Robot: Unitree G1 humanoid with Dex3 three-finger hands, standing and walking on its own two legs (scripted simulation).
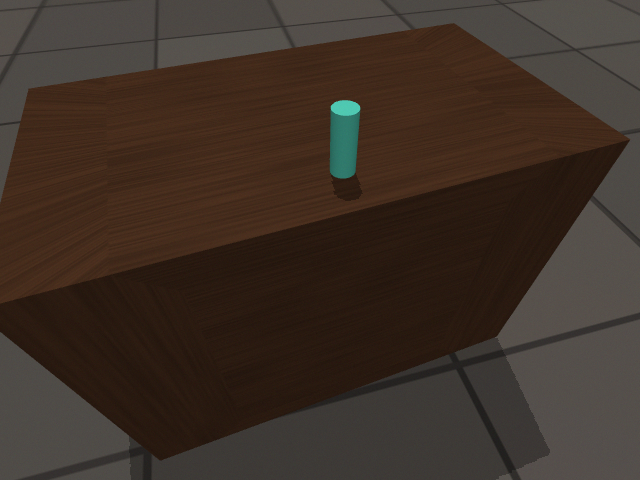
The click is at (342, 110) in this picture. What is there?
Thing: slim round
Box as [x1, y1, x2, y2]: [330, 100, 359, 178]
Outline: 348,100 337,101 331,105 330,172 334,176 341,178 351,176 355,171 359,106 355,102
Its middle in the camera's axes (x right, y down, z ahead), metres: +0.04 -0.18 +0.67
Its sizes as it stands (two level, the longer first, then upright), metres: 0.047 0.047 0.124
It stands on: a support 0.80 m high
